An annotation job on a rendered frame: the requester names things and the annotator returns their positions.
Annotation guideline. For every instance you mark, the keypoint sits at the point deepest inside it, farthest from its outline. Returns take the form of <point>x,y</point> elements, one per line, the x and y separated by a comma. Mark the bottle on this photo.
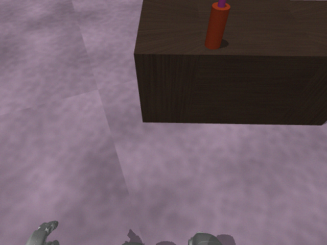
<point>216,25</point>

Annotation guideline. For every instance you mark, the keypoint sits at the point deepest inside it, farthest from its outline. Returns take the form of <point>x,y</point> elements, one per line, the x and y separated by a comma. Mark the left robot hand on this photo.
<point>38,237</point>

